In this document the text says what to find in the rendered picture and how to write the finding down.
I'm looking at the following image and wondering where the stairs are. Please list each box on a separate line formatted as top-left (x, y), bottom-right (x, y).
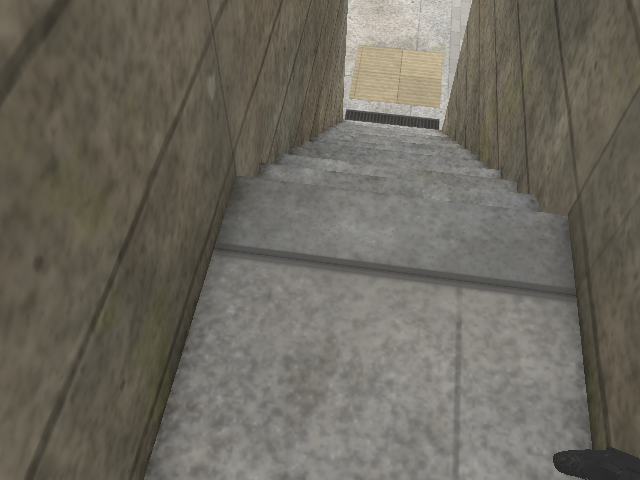
top-left (257, 119), bottom-right (539, 212)

